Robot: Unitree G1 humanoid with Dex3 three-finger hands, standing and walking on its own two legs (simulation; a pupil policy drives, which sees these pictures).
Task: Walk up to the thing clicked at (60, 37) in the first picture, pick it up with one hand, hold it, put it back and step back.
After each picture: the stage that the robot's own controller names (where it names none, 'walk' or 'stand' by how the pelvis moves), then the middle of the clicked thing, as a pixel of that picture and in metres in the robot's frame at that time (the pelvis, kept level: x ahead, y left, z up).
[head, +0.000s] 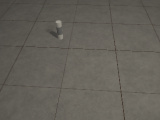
stand; (59, 30) +1.64 +0.33 -0.65
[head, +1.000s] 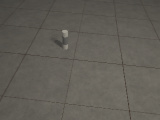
walk; (65, 39) +1.52 +0.18 -0.64
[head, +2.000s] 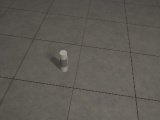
walk; (63, 61) +0.99 +0.15 -0.65
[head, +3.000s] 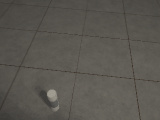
walk; (53, 101) +0.58 +0.22 -0.65
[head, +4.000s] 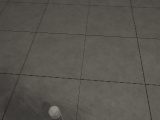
stand; (56, 116) +0.40 +0.21 -0.63
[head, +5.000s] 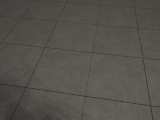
stand; out of the picture +0.38 +0.19 -0.66
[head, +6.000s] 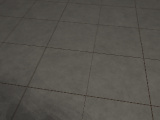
stand; out of the picture +0.39 +0.19 -0.66
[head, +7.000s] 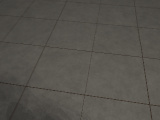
stand; out of the picture +0.39 +0.20 -0.66
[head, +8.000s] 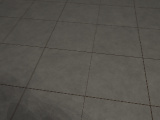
stand; out of the picture +0.38 +0.20 -0.66
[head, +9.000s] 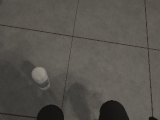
go down; (42, 79) +0.44 +0.19 -0.42
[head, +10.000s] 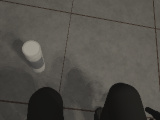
go down; (35, 59) +0.48 +0.20 -0.28
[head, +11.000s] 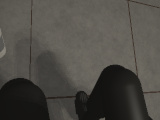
close in; out of the picture +0.47 +0.23 -0.19
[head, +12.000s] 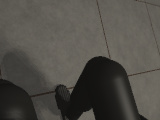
close; out of the picture +0.47 +0.26 -0.17
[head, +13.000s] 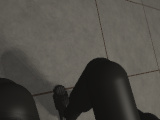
lift; out of the picture +0.45 +0.26 -0.17
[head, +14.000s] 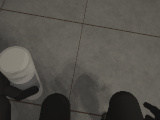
lift; (26, 79) +0.33 +0.20 -0.02
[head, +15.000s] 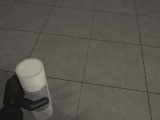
hold; (37, 93) +0.30 +0.17 +0.02
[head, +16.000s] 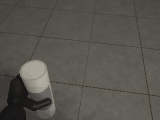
hold; (41, 93) +0.31 +0.16 +0.02
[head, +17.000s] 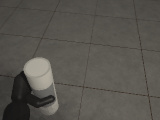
crouch; (44, 90) +0.32 +0.15 +0.03
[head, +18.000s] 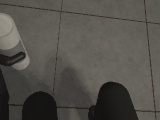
crouch; (12, 47) +0.45 +0.19 -0.06
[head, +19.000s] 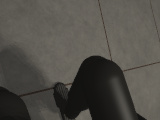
lower; out of the picture +0.47 +0.25 -0.18
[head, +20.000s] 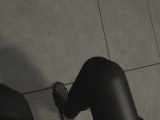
lower; out of the picture +0.47 +0.27 -0.18
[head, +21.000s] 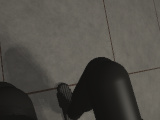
lower; out of the picture +0.46 +0.26 -0.17
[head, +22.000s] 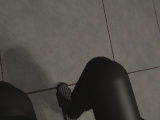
lower; out of the picture +0.46 +0.26 -0.17
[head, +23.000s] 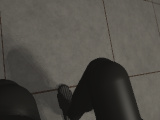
loosen; out of the picture +0.45 +0.22 -0.17
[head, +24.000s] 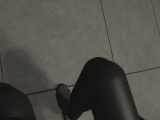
withdraw; out of the picture +0.46 +0.24 -0.18
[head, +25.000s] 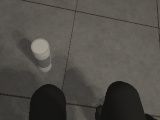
walk; (43, 57) +0.48 +0.18 -0.27
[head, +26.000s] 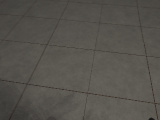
stand; out of the picture +0.39 +0.15 -0.59
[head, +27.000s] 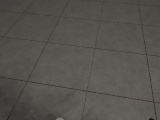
stand; out of the picture +0.39 +0.16 -0.60
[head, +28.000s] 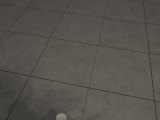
stand; out of the picture +0.40 +0.16 -0.61
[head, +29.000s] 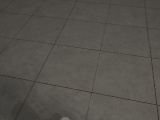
walk; out of the picture +0.41 +0.16 -0.66
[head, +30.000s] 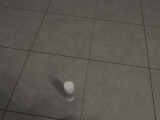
walk; (69, 91) +0.53 +0.09 -0.63
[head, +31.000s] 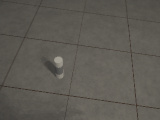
walk; (59, 68) +0.79 +0.18 -0.64
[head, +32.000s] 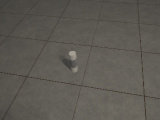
stand; (73, 62) +1.04 +0.18 -0.64
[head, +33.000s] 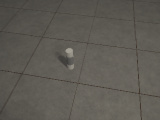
stand; (69, 59) +1.04 +0.16 -0.65
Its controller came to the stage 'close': yes
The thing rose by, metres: 0.68
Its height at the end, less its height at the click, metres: +0.00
